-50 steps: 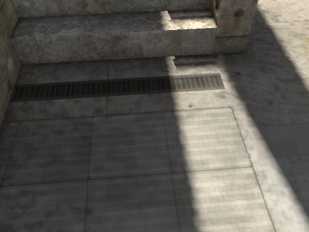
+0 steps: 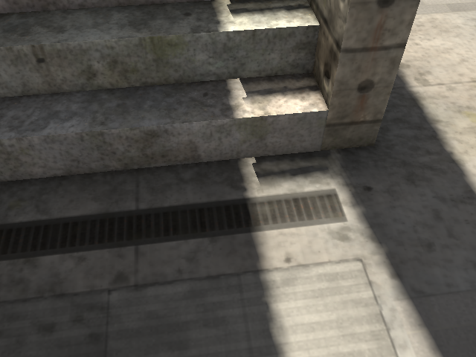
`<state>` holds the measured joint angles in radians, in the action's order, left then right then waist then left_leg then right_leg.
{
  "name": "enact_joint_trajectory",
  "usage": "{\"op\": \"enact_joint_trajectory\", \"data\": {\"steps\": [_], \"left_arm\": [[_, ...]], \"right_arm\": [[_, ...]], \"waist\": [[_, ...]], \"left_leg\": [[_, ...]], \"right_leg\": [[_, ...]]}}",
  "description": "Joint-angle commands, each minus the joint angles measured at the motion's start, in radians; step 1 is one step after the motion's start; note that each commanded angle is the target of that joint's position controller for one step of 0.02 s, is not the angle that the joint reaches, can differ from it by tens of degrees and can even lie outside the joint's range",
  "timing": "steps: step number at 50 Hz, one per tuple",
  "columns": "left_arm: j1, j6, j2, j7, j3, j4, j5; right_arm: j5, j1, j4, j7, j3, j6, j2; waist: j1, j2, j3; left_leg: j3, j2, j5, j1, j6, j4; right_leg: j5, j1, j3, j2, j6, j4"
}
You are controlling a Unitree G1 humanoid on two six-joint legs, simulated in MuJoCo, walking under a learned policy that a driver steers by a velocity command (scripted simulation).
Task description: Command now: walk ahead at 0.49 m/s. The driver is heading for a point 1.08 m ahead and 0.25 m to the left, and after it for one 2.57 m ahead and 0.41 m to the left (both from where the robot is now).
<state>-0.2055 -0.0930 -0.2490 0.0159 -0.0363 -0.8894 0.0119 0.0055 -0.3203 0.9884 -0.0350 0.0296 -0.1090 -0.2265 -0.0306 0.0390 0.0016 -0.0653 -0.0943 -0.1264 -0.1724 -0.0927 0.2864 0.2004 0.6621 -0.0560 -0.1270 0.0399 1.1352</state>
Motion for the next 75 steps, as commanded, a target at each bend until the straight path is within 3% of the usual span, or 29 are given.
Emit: {"op": "enact_joint_trajectory", "data": {"steps": [1, 10, 12, 14, 15, 16, 17, 18, 20, 27, 37, 40, 42, 43, 44, 45, 46, 48, 50, 51, 54, 62, 66, 68, 69, 70, 71, 73, 75], "left_arm": [[-0.033, 0.004, -0.045, 0.007, -0.013, 0.043, -0.012], [0.257, -0.018, -0.045, -0.036, -0.003, 0.138, 0.01], [0.221, -0.031, -0.071, -0.044, -0.013, 0.141, 0.01], [-0.005, -0.041, -0.141, -0.037, -0.052, 0.079, 0.007], [-0.211, -0.043, -0.229, -0.027, -0.078, 0.042, -0.007], [-0.293, -0.032, -0.31, -0.03, -0.097, 0.015, -0.018], [-0.285, -0.034, -0.195, -0.03, -0.069, 0.024, -0.021], [-0.192, -0.038, -0.141, -0.028, -0.051, 0.044, -0.017], [-0.046, -0.038, -0.082, -0.033, -0.032, 0.06, -0.012], [-0.057, -0.041, -0.101, -0.013, -0.046, 0.006, -0.031], [-0.152, 0.003, -0.16, 0.011, -0.067, -0.03, -0.004], [-0.113, 0.02, -0.204, 0.016, -0.08, -0.015, 0.007], [-0.075, 0.033, -0.22, 0.02, -0.081, -0.001, 0.013], [-0.084, 0.025, -0.192, 0.02, -0.07, 0.023, -0.005], [-0.168, -0.009, -0.029, 0.002, -0.024, 0.077, -0.029], [-0.055, -0.057, -0.11, -0.013, -0.034, 0.105, 0.014], [0.03, -0.074, -0.138, -0.018, -0.043, 0.134, 0.044], [0.016, -0.072, -0.145, -0.003, -0.05, 0.111, -0.003], [-0.015, -0.039, -0.147, -0.003, -0.061, 0.116, -0.016], [-0.057, 0.017, -0.065, -0.026, -0.024, 0.104, -0.103], [0.001, 0.061, -0.067, -0.042, -0.019, 0.142, -0.075], [0.267, 0.038, -0.092, -0.047, -0.009, 0.244, -0.053], [0.189, 0.016, -0.111, -0.048, -0.017, 0.237, -0.049], [0.004, 0.002, -0.134, -0.027, -0.033, 0.179, -0.049], [-0.135, -0.012, -0.191, -0.017, -0.05, 0.154, -0.068], [-0.238, -0.009, -0.305, -0.01, -0.078, 0.148, -0.086], [-0.214, 0.004, -0.282, -0.023, -0.082, 0.124, -0.063], [-0.093, 0.012, -0.147, -0.037, -0.053, 0.14, -0.034], [-0.082, 0.002, -0.111, -0.035, -0.037, 0.118, -0.032]], "right_arm": [[-0.002, 0.041, -0.055, 0.02, 0.021, -0.018, -0.132], [-0.028, -0.119, -0.004, 0.037, 0.031, 0.017, -0.166], [-0.029, -0.109, -0.005, 0.04, 0.036, 0.029, -0.179], [-0.021, -0.07, -0.022, 0.04, 0.029, 0.037, -0.167], [-0.004, -0.052, -0.057, 0.037, 0.009, 0.033, -0.118], [-0.018, -0.182, -0.063, 0.032, -0.028, 0.012, 0.024], [-0.045, -0.154, -0.045, 0.032, -0.002, -0.005, -0.093], [-0.062, -0.067, -0.073, 0.035, 0.02, -0.01, -0.157], [-0.042, 0.004, -0.086, 0.047, 0.03, 0.005, -0.136], [-0.034, 0.053, -0.141, 0.037, 0.043, 0.065, -0.063], [-0.029, 0.345, -0.285, -0.022, 0.032, 0.06, -0.043], [-0.031, 0.295, -0.306, -0.031, 0.054, 0.065, -0.085], [-0.036, 0.049, -0.251, -0.022, 0.104, 0.067, -0.171], [-0.033, -0.104, -0.213, 0.004, 0.143, 0.075, -0.269], [-0.032, -0.059, -0.227, 0.009, 0.147, 0.064, -0.36], [-0.018, -0.104, -0.246, 0.005, 0.124, 0.051, -0.289], [-0.013, -0.069, -0.238, 0.002, 0.108, 0.038, -0.228], [-0.022, 0.083, -0.273, 0.001, 0.086, 0.029, -0.157], [-0.014, 0.121, -0.293, 0.007, 0.075, 0.025, -0.136], [0.022, 0.045, -0.244, 0.015, 0.081, 0.031, -0.179], [0.012, -0.013, -0.235, 0.017, 0.083, 0.037, -0.189], [0.014, -0.139, -0.205, 0.037, 0.088, 0.048, -0.213], [0.013, -0.099, -0.193, 0.047, 0.084, 0.035, -0.218], [0.016, -0.087, -0.179, 0.041, 0.079, 0.03, -0.215], [0.02, -0.069, -0.196, 0.029, 0.065, 0.024, -0.181], [-0.019, -0.158, -0.219, 0.025, 0.051, 0.022, -0.119], [0.004, -0.183, -0.201, 0.027, 0.048, 0.024, -0.142], [0.028, -0.055, -0.193, 0.017, 0.043, 0.029, -0.16], [0.053, 0.017, -0.213, 0.011, 0.038, 0.037, -0.152]], "waist": [[0.047, -0.074, 0.055], [-0.051, -0.088, 0.084], [-0.014, -0.103, 0.069], [0.104, -0.098, -0.056], [0.181, -0.008, -0.224], [0.129, 0.283, -0.361], [0.154, 0.192, -0.352], [0.136, 0.128, -0.214], [0.078, 0.035, -0.084], [0.022, 0.018, 0.024], [0.099, 0.005, 0.109], [0.037, 0.054, 0.04], [-0.106, 0.046, -0.099], [-0.159, -0.067, -0.183], [-0.015, -0.296, -0.258], [-0.088, -0.189, -0.347], [-0.085, -0.149, -0.212], [0.009, -0.043, -0.097], [0.057, -0.055, -0.078], [0.073, -0.035, -0.042], [0.055, -0.084, -0.017], [-0.059, -0.109, 0.035], [-0.018, -0.128, 0.031], [0.065, -0.083, -0.044], [0.127, -0.015, -0.142], [0.119, 0.196, -0.261], [0.077, 0.226, -0.221], [0.049, -0.005, -0.031], [0.029, 0.013, 0.01]], "left_leg": [[0.207, 0.28, 0.074, -0.106, -0.171, -0.203], [0.191, 0.326, 0.059, 0.134, -0.113, -0.109], [0.227, 0.345, 0.102, 0.16, -0.098, -0.048], [0.188, 0.273, 0.325, 0.104, -0.059, 0.195], [0.124, 0.195, 0.174, -0.082, -0.017, 0.514], [0.068, 0.032, -0.355, -0.478, 0.045, 0.86], [0.215, 0.07, -0.424, -0.571, 0.037, 1.013], [0.214, 0.118, -0.334, -0.62, 0.023, 1.042], [0.186, 0.193, -0.182, -0.548, 0.034, 0.958], [0.191, 0.224, 0.019, -0.566, 0.055, 0.794], [0.034, 0.196, 0.094, -0.589, 0.015, 0.405], [-0.053, 0.111, -0.052, -0.415, -0.036, 0.385], [-0.079, 0.019, -0.027, -0.059, -0.097, 0.295], [0.142, 0.136, -0.035, 0.245, -0.154, 0.252], [0.723, 0.377, -0.174, 0.522, -0.329, 0.138], [0.908, 0.432, -0.234, 0.557, -0.346, -0.006], [0.752, 0.405, -0.134, 0.477, -0.292, -0.012], [0.505, 0.315, 0.083, 0.176, -0.218, -0.008], [0.432, 0.273, 0.182, 0.039, -0.207, -0.049], [0.339, 0.232, 0.348, -0.039, -0.18, -0.034], [0.291, 0.187, 0.36, -0.087, -0.163, -0.052], [0.429, 0.244, 0.13, 0.155, -0.147, -0.039], [0.425, 0.259, 0.257, 0.141, -0.088, 0.019], [0.362, 0.184, 0.479, 0.111, -0.047, 0.238], [0.316, 0.125, 0.393, 0.003, -0.019, 0.466], [0.191, -0.02, 0.006, -0.266, 0.025, 0.789], [0.193, -0.034, -0.356, -0.415, 0.022, 0.896], [0.182, 0.078, -0.208, -0.419, 0.016, 0.901], [0.145, 0.126, -0.156, -0.383, 0.035, 0.814]], "right_leg": [[-0.162, 0.019, -0.002, -0.042, -0.027, -0.144], [-0.215, -0.019, 0.039, 0.034, -0.016, -0.584], [-0.134, -0.101, 0.041, 0.056, 0.004, -0.636], [-0.104, -0.419, 0.068, 0.096, 0.042, -0.674], [-0.113, -0.731, -0.108, -0.078, 0.11, -0.652], [0.028, -1.075, -0.537, -0.312, 0.251, -0.752], [0.113, -1.035, -0.629, -0.304, 0.239, -0.82], [0.059, -0.907, -0.464, -0.279, 0.187, -0.829], [-0.078, -0.667, -0.233, -0.195, 0.142, -0.899], [-0.304, -0.547, 0.068, -0.146, 0.138, -0.997], [-0.367, -0.744, 0.248, -0.183, 0.099, -0.945], [-0.788, -0.771, 0.292, -0.184, 0.069, -0.775], [-0.904, -0.679, 0.324, -0.136, 0.027, -0.422], [-0.557, -0.414, 0.322, -0.084, -0.024, -0.1], [0.372, 0.016, 0.185, 0.129, -0.072, 0.223], [0.387, 0.123, -0.031, 0.138, -0.049, 0.317], [0.282, 0.205, -0.032, 0.091, -0.022, 0.285], [0.136, 0.068, -0.028, 0.011, -0.016, 0.114], [0.093, -0.041, -0.03, -0.012, -0.037, 0.026], [0.089, -0.104, 0.044, -0.001, -0.059, -0.004], [-0.01, -0.094, 0.077, 0.015, -0.092, -0.119], [-0.169, 0.02, 0.03, 0.056, -0.091, -0.502], [-0.113, -0.184, 0.046, 0.089, -0.04, -0.611], [-0.06, -0.442, 0.081, 0.139, -0.005, -0.692], [0.026, -0.638, -0.041, 0.022, 0.037, -0.705], [0.209, -0.888, -0.456, -0.206, 0.151, -0.789], [0.246, -0.865, -0.707, -0.271, 0.195, -0.907], [0.156, -0.651, -0.474, -0.188, 0.189, -0.913], [-0.154, -0.572, -0.313, -0.103, 0.156, -0.924]]}}
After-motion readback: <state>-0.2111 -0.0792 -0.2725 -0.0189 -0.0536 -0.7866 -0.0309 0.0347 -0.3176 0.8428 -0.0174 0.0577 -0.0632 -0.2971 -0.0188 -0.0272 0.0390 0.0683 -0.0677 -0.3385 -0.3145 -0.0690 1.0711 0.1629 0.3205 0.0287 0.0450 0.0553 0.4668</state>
